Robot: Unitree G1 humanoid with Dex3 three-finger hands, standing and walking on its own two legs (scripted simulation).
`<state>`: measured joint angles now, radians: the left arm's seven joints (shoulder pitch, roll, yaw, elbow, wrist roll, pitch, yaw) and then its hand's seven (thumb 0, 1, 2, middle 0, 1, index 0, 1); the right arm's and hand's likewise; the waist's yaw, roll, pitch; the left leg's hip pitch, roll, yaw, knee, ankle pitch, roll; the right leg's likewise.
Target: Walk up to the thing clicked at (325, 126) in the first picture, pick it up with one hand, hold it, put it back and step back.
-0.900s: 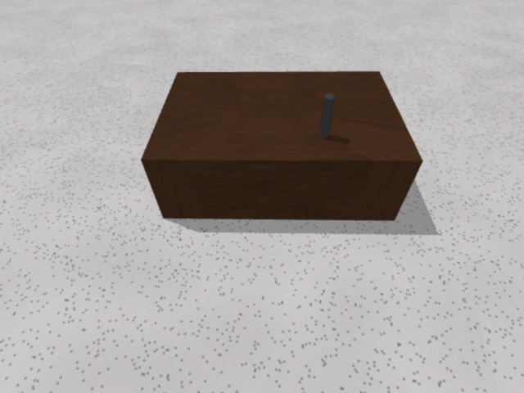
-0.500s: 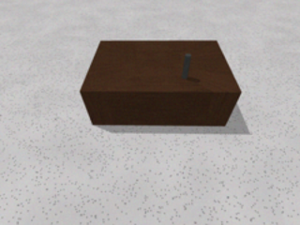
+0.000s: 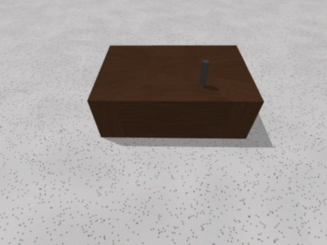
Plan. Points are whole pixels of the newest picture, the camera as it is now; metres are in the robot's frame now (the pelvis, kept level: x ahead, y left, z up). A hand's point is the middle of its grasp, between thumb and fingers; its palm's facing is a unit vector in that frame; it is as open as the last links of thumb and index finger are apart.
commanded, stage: stand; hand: right
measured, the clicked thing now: (203, 74) +1.20 -0.20 -0.30
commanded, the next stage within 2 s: walk up in 0.22 s
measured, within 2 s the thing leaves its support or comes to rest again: neither
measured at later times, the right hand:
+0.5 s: hand out of the picture +0.07 -0.33 -0.17, palm faces -0.01 +0.93 -0.36, open 7.4 cm
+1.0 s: hand (261, 177) +0.38 -0.29 -0.14, palm faces -0.14 +0.91 -0.39, open 7.4 cm
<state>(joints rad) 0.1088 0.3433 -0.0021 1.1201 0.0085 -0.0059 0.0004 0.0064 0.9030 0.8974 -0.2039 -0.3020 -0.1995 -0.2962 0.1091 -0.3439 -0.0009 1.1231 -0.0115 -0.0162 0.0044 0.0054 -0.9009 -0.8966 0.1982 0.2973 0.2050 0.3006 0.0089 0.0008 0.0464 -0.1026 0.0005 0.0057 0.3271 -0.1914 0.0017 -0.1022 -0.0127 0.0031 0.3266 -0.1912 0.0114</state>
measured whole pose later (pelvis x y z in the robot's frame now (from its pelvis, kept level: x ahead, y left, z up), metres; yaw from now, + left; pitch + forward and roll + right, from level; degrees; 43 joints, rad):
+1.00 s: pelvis +0.24 -0.03 -0.03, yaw +6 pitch -2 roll +0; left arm 0.34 0.41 0.05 0.88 0.00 -0.03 -0.03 0.01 0.90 0.90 -0.21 -0.30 -0.20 -0.30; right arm 0.19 -0.39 -0.08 0.83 -0.02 -0.07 0.07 0.01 -0.90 -0.90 0.20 0.30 0.20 0.30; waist 0.03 -0.04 0.12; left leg -0.38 0.03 0.05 0.65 -0.23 0.02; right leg -0.21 -0.03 -0.01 1.02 -0.49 -0.04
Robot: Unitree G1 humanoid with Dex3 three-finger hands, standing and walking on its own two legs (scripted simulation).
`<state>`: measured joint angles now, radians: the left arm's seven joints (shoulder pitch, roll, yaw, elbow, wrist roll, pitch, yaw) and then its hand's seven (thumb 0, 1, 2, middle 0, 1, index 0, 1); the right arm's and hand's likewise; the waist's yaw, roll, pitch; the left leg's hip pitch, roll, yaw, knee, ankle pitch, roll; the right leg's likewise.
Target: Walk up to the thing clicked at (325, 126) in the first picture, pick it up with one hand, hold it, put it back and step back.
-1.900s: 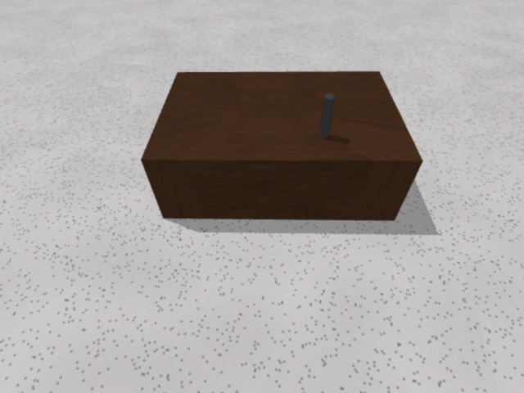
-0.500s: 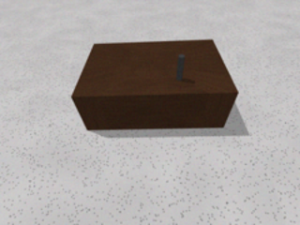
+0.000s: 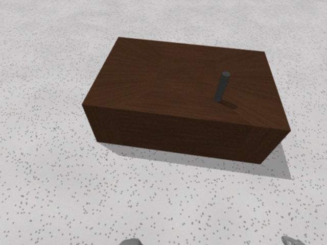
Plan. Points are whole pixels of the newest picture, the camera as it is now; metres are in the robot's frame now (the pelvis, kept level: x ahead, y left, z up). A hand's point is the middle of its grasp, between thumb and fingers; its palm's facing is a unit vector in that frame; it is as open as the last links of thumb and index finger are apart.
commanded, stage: walk up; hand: right
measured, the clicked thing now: (221, 87) +0.95 -0.26 -0.27
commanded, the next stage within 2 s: none
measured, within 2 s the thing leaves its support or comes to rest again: neither
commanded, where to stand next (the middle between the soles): +0.46 -0.04 m, yaw -2 degrees
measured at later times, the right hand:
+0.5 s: hand (283, 214) +0.26 -0.32 -0.14, palm faces -0.05 +0.94 -0.34, open 7.4 cm
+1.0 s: hand (275, 177) +0.37 -0.32 -0.13, palm faces +0.01 +0.92 -0.39, open 7.4 cm
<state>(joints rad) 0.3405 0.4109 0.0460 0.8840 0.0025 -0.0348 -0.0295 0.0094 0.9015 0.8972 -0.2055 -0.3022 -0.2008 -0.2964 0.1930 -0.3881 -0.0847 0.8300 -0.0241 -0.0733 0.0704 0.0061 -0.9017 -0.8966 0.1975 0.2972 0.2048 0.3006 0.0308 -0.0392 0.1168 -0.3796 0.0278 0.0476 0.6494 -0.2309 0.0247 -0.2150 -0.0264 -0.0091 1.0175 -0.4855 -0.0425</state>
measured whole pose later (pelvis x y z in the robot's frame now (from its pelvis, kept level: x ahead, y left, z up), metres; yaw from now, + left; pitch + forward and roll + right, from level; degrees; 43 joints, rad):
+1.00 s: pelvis +0.35 -0.04 +0.00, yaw -2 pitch -2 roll +1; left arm 0.25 0.42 0.05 0.87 0.01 -0.04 -0.04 0.01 0.90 0.90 -0.20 -0.30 -0.20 -0.30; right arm 0.34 -0.41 -0.04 0.85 -0.01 -0.06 0.03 0.01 -0.90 -0.90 0.20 0.30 0.21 0.30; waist -0.02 -0.02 0.10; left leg -0.22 0.05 0.09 0.62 -0.35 -0.01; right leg -0.43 -0.07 -0.03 0.67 -0.20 -0.03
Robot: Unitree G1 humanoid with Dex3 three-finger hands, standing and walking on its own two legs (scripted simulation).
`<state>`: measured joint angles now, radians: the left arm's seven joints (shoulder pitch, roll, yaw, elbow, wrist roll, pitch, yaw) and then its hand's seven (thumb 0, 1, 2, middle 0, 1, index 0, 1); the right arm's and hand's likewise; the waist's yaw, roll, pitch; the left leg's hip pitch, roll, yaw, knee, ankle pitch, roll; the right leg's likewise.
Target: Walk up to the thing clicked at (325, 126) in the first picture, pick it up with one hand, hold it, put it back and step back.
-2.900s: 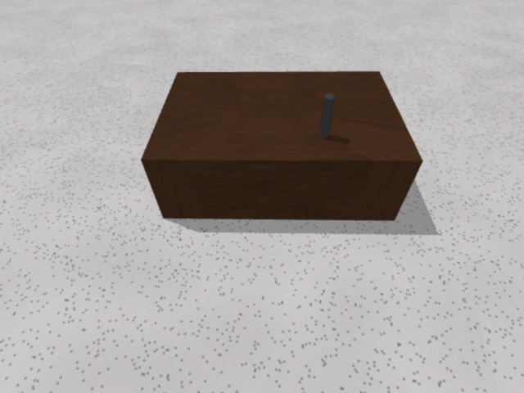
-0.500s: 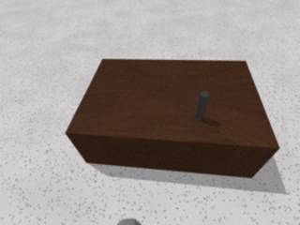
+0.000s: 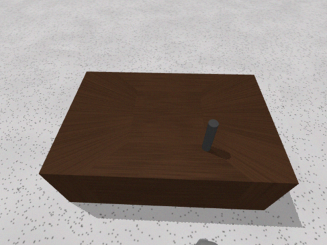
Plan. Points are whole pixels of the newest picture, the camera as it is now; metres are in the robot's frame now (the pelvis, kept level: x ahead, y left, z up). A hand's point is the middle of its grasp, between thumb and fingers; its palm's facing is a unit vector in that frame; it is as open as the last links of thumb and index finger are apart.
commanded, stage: walk up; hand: right
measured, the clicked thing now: (209, 136) +0.61 -0.19 -0.27
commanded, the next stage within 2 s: stand in 1.48 s
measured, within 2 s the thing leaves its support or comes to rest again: neither
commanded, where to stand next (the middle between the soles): +0.11 +0.01 m, yaw +1 degrees
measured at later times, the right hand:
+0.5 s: hand out of the picture +0.11 -0.26 -0.14, palm faces -0.07 +0.93 -0.36, open 7.4 cm
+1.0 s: hand (266, 244) +0.17 -0.25 -0.13, palm faces -0.08 +0.94 -0.32, open 7.4 cm
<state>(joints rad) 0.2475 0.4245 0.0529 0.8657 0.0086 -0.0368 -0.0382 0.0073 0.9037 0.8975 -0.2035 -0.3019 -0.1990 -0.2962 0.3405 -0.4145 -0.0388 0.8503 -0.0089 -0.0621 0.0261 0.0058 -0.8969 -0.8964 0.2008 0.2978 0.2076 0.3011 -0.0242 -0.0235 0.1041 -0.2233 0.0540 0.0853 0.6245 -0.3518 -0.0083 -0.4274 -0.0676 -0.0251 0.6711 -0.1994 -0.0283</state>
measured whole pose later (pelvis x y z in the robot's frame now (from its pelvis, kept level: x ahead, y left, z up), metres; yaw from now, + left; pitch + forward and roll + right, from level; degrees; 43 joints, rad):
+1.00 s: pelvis +0.06 +0.00 +0.02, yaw +2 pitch -2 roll +0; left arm 0.07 0.34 0.01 1.18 0.00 -0.01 -0.01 0.01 0.90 0.90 -0.20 -0.30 -0.20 -0.30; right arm 0.05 -0.35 0.00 1.15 0.00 -0.01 0.02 0.00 -0.90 -0.90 0.20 0.30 0.21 0.30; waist 0.03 0.01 0.04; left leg -0.11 0.02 0.00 0.35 -0.21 -0.01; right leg -0.17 -0.05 -0.08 0.34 -0.12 0.02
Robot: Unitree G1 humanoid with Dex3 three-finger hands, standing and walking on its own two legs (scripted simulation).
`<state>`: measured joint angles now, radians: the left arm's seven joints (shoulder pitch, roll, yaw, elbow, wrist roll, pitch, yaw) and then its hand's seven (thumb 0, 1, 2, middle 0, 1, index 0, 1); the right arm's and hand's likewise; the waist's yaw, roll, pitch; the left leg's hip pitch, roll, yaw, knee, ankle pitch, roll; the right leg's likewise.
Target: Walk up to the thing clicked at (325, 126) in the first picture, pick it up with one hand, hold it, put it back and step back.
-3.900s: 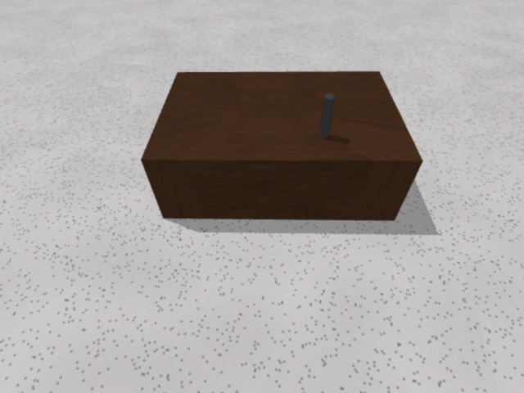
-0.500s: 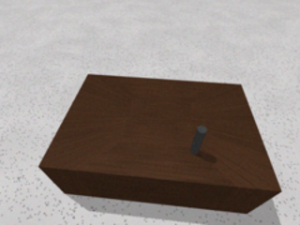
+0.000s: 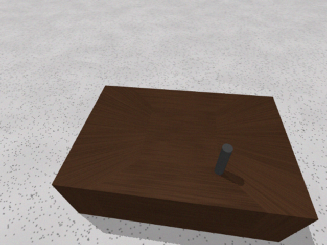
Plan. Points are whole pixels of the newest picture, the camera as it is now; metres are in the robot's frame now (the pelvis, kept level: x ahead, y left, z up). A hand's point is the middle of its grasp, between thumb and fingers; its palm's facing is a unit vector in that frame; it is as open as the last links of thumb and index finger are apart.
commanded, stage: walk up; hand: right
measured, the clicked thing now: (222, 160) +0.54 -0.20 -0.30
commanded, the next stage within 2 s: stand in 0.48 s
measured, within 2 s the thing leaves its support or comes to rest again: neither
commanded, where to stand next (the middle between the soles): +0.06 +0.01 m, yaw -1 degrees
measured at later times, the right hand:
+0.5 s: hand out of the picture +0.08 -0.25 -0.16, palm faces -0.02 +0.94 -0.33, open 7.4 cm
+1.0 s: hand out of the picture +0.09 -0.26 -0.16, palm faces -0.03 +0.94 -0.34, open 7.4 cm
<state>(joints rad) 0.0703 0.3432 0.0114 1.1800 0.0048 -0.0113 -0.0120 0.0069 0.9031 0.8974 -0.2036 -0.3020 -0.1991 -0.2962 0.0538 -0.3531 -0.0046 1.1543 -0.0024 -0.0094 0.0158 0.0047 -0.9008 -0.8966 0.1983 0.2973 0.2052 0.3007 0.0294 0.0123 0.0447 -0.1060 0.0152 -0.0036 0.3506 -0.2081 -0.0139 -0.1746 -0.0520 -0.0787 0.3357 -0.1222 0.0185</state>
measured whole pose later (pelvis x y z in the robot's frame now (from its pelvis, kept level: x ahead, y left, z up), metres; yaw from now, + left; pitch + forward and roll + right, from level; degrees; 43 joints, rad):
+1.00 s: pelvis +0.02 -0.01 +0.00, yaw +0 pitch -2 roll +0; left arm 0.10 0.35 0.00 1.15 0.01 -0.01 -0.01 0.01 0.90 0.90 -0.20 -0.30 -0.20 -0.30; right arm 0.10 -0.36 0.00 1.14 -0.01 -0.01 0.01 0.01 -0.90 -0.90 0.20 0.30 0.20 0.30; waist 0.01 0.01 0.03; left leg -0.07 0.02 0.00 0.32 -0.21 -0.02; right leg -0.15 -0.04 -0.08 0.33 -0.14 0.01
